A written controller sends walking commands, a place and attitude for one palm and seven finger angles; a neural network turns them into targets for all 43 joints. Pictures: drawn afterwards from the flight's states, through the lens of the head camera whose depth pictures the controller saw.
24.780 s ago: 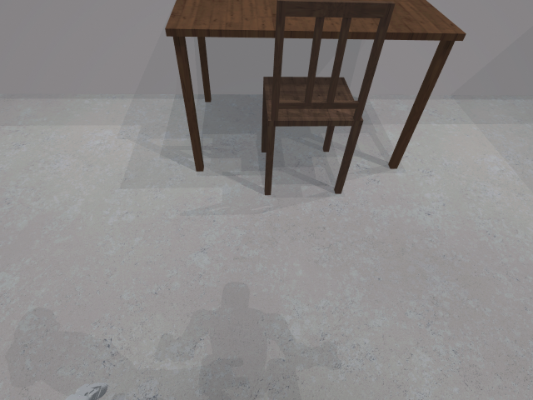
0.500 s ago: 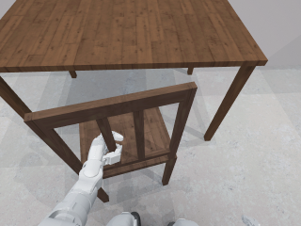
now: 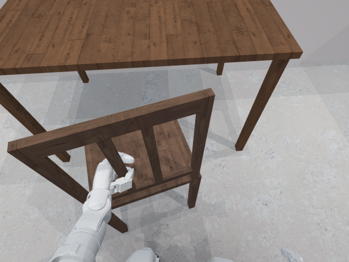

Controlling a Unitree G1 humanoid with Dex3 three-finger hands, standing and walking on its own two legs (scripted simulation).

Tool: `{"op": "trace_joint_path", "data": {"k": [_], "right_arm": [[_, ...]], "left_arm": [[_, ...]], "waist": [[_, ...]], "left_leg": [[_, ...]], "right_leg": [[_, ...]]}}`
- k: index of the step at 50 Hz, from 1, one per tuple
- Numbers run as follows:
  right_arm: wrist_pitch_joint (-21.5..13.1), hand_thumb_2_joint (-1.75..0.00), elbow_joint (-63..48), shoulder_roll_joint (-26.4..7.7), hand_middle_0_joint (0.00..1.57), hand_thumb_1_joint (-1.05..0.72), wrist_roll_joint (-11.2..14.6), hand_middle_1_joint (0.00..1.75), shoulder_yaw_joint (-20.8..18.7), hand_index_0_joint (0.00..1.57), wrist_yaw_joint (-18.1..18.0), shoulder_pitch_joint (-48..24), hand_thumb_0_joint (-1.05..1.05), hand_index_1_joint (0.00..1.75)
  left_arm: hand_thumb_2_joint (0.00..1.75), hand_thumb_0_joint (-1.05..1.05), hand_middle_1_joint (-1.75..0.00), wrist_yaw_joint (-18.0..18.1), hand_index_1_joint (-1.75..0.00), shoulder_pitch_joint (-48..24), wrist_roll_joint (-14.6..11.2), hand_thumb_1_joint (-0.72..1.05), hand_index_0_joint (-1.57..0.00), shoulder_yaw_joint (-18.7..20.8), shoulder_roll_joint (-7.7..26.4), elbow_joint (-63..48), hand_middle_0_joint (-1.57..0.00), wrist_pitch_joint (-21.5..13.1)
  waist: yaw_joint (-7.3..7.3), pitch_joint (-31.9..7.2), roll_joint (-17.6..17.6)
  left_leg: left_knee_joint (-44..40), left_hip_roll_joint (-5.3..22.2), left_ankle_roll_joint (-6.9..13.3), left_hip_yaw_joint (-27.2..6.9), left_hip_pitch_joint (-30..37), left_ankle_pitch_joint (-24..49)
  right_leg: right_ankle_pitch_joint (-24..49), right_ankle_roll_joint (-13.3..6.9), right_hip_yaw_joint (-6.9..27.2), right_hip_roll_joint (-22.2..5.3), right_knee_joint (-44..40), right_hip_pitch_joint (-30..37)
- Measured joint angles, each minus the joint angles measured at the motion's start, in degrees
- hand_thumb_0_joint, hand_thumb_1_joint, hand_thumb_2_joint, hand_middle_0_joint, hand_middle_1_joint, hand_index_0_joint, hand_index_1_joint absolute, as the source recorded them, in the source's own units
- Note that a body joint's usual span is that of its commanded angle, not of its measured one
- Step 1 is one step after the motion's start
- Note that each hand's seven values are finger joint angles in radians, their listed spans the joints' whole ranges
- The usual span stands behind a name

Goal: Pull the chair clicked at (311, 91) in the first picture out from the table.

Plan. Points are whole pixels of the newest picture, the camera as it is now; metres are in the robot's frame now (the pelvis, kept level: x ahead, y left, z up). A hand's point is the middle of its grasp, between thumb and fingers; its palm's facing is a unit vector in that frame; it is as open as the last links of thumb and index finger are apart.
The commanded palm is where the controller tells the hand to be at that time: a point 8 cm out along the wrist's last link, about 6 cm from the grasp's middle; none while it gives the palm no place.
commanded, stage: step backward, pulling the chair out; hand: left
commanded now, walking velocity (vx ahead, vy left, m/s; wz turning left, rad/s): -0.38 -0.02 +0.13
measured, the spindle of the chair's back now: (120, 168) +0.34 +0.16 -0.05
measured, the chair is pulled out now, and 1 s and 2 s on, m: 0.20 0.37 0.58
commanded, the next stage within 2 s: stop walking, hand still on the chair in 1.56 s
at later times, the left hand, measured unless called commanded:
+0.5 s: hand (119, 208) +0.24 +0.15 -0.06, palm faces -0.05 -0.99 -0.16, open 5.5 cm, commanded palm +0.23 +0.20 -0.06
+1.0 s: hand (116, 255) +0.14 +0.14 -0.06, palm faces +0.04 -0.98 -0.18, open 5.6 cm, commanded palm +0.12 +0.19 -0.06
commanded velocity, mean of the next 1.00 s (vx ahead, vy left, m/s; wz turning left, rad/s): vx -0.38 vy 0.00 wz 0.10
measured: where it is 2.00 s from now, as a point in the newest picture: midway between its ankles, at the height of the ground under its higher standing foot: outside the picture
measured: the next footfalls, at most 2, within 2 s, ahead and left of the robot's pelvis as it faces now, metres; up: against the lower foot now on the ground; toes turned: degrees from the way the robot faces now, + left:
right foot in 0.68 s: -0.12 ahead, -0.13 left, +0.00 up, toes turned +1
left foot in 1.00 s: -0.27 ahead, +0.15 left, +0.00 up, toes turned +5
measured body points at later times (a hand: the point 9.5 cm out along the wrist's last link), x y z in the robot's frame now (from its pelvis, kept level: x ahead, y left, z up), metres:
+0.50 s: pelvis -0.08 +0.02 +0.01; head +0.00 +0.04 +0.45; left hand +0.24 +0.20 -0.05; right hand +0.03 -0.22 -0.11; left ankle +0.00 +0.13 -0.72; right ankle -0.08 -0.12 -0.69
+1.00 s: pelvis -0.18 +0.00 +0.01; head -0.09 -0.01 +0.45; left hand +0.14 +0.19 -0.05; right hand -0.06 -0.29 -0.12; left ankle -0.22 +0.15 -0.72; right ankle -0.16 -0.13 -0.72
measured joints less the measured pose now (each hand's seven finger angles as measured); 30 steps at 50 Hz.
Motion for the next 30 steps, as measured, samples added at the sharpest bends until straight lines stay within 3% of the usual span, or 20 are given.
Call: {"op": "trace_joint_path", "data": {"k": [1, 3, 7, 12, 16, 18, 20, 25, 30], "right_arm": [[0.08, -0.90, 0.30, -0.42, 0.20, -0.90, 0.00, 0.30, -0.49, 0.20, -0.29, -0.28, 0.01, 0.29], [0.72, -0.90, 0.11, -0.55, 0.20, -0.90, 0.02, 0.30, -1.09, 0.20, -0.19, -1.50, 0.01, 0.29], [1.18, -0.90, -2.62, 0.36, 0.20, -0.90, -0.09, 0.30, -1.11, 0.19, 0.56, -3.49, 0.01, 0.29], [1.72, -0.90, -5.78, 2.39, 0.20, -0.90, 0.41, 0.30, -0.51, 0.20, 1.21, -4.41, 0.00, 0.29], [2.55, -0.90, -5.93, 2.02, 0.20, -0.90, 0.48, 0.30, -0.20, 0.20, 0.75, -3.44, 0.00, 0.29], [2.73, -0.90, -5.03, 1.79, 0.20, -0.90, 0.21, 0.30, 0.12, 0.20, 0.34, -2.82, 0.00, 0.29], [2.96, -0.90, -4.50, 2.59, 0.20, -0.90, -0.08, 0.30, 0.56, 0.20, 0.10, -2.31, 0.00, 0.29], [2.37, -0.90, -3.89, 5.31, 0.20, -0.90, -1.19, 0.30, 1.25, 0.20, 1.32, -1.41, 0.00, 0.29], [-0.13, -0.89, -2.91, 7.51, 0.20, -0.90, -1.21, 0.30, 2.08, 0.20, 2.31, -1.68, 0.00, 0.29]], "left_arm": [[0.74, 0.04, -1.19, -0.15, -1.45, -0.92, 0.30, 0.63, -0.50, -0.66, 0.15, 0.36, -0.28, 0.29], [0.74, 0.04, -1.19, -0.06, -1.45, -3.61, 0.47, 0.63, -0.50, -1.42, 0.62, 1.56, -0.27, 0.81], [0.73, 0.04, -1.20, 0.29, -1.45, -7.23, -0.05, 0.64, -0.50, -1.47, 1.84, 2.31, -0.26, 2.28], [0.73, 0.03, -1.20, 0.42, -1.45, -6.38, 0.24, 0.64, -0.50, -0.59, 3.18, 0.44, -0.26, 2.40], [0.72, 0.02, -1.22, 0.55, -1.45, -3.01, 0.99, 0.65, -0.50, -1.49, 2.23, -1.81, -0.25, 2.10], [0.72, 0.02, -1.24, 0.37, -1.45, -1.98, 1.43, 0.65, -0.50, -2.55, 1.69, -2.83, -0.24, 2.25], [0.72, 0.01, -1.25, 0.14, -1.45, -1.67, 1.49, 0.65, -0.50, -3.82, 2.00, -3.67, -0.23, 2.33], [0.73, 0.03, -1.26, 0.03, -1.45, -2.78, 0.59, 0.65, -0.50, -5.39, 1.96, -3.23, -0.21, 3.38], [0.75, 0.04, -1.23, -0.21, -1.45, -4.80, -0.20, 0.64, -0.50, -4.17, 2.40, -1.61, -0.23, 2.97]], "waist": [[-0.28, -0.10, -0.29], [0.56, 1.10, -1.46], [1.08, 2.96, -1.65], [-0.73, 3.43, -1.63], [-2.23, 2.01, -1.37], [-2.50, 1.40, -1.83], [-1.53, 1.52, -3.55], [0.51, 1.40, -2.02], [2.15, 2.00, -1.05]], "left_leg": [[-1.29, -0.48, -0.22, -0.39, 0.25, -0.64], [-1.07, -1.04, -0.56, -0.36, -0.18, -0.97], [-1.79, 0.47, -1.15, -0.95, -1.44, 0.97], [-1.74, 1.54, -1.58, -1.82, -3.25, 2.89], [5.29, -0.25, -0.84, -1.87, -3.70, -6.56], [3.09, -1.17, -0.12, -1.41, -2.23, -2.93], [1.57, -2.12, 1.02, -0.23, -1.82, -0.21], [-2.93, -0.39, 1.50, -1.09, -2.74, 2.80], [-6.71, 0.84, 0.64, -1.14, -3.91, 6.96]], "right_leg": [[-0.48, 0.25, -0.57, -0.61, 0.89, -0.55], [1.78, 0.20, -0.42, -1.13, 0.75, -0.79], [3.18, -0.29, -0.90, 0.49, -1.95, -1.09], [5.87, -1.06, -1.65, 1.72, -3.49, -2.07], [5.64, -0.26, -1.39, 0.66, -1.83, -3.18], [5.56, 0.57, -1.20, -0.43, -1.14, -3.67], [5.00, 0.35, 0.07, -1.22, 0.19, -4.57], [-8.80, -1.67, 0.83, 2.74, 12.36, -6.97], [-10.47, -1.49, 1.25, 3.96, 7.82, -2.52]]}}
